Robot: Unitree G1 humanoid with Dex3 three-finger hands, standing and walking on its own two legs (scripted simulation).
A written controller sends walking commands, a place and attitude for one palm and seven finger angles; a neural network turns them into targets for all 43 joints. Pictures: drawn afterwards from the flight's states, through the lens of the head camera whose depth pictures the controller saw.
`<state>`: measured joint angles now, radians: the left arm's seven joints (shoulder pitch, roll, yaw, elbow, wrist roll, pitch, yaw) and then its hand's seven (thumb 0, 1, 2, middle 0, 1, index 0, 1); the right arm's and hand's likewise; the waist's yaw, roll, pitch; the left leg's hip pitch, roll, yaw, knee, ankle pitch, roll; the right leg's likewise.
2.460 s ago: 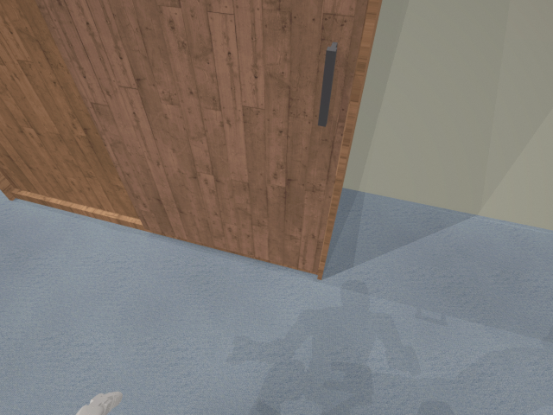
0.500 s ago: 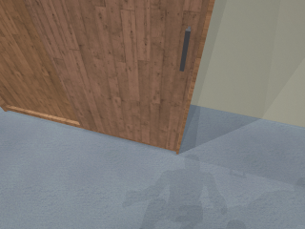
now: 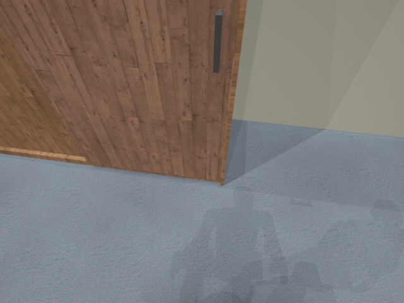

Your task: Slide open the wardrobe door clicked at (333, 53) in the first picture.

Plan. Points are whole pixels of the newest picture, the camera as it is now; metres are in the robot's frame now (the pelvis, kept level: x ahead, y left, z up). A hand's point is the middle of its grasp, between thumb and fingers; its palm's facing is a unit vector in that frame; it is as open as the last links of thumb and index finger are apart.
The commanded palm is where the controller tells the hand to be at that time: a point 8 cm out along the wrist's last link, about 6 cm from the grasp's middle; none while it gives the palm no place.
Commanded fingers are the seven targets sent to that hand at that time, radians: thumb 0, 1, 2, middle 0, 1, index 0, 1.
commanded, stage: take the last steps up to it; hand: right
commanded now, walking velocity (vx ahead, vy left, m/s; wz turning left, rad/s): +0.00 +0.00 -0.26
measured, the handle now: (218, 42) +0.79 +0.00 +0.11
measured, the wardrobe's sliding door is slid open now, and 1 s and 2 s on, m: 0.00 0.00 0.00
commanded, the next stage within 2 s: come to a stop and stand still in 0.98 s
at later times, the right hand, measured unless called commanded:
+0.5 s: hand out of the picture -0.05 -0.16 -0.18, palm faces +0.09 +0.99 -0.09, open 7.4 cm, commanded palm none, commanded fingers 0.00 -0.90 -0.90 0.20 0.30 0.20 0.30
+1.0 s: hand (246, 229) +0.33 -0.09 -0.17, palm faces -0.03 +0.98 -0.20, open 7.4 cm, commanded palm none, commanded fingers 0.00 -0.90 -0.90 0.20 0.30 0.20 0.30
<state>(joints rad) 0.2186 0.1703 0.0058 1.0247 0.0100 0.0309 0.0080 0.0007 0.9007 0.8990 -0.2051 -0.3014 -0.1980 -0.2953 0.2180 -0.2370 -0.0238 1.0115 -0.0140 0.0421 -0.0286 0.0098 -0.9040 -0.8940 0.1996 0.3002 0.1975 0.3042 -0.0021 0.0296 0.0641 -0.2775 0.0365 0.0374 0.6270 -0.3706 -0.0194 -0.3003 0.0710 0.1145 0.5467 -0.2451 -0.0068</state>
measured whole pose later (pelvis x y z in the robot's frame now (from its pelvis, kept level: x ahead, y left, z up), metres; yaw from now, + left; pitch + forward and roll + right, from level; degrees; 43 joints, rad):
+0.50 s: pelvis +0.04 -0.01 +0.00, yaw -2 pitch -1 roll +1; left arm 0.28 0.14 0.03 1.04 0.03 -0.05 0.03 0.00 0.90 0.90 -0.20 -0.30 -0.20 -0.29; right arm 0.45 -0.17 -0.04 1.13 -0.04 0.04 0.02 0.01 -0.91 -0.89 0.20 0.30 0.20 0.30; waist -0.01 0.07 -0.01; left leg -0.34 0.01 0.04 0.93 -0.43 0.03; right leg -0.17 -0.07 -0.14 0.55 -0.36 -0.01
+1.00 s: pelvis +0.23 +0.08 -0.01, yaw +0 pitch +0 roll +1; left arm 0.38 0.15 0.05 1.14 0.01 -0.01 0.02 0.00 0.90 0.90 -0.20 -0.30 -0.20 -0.29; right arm 0.12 -0.18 -0.05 1.02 -0.02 -0.05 0.00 0.00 -0.91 -0.89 0.19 0.30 0.19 0.30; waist 0.05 -0.02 0.10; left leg -0.39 0.01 0.15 0.63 -0.23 0.06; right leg -0.33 -0.12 -0.04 1.25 -0.45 0.00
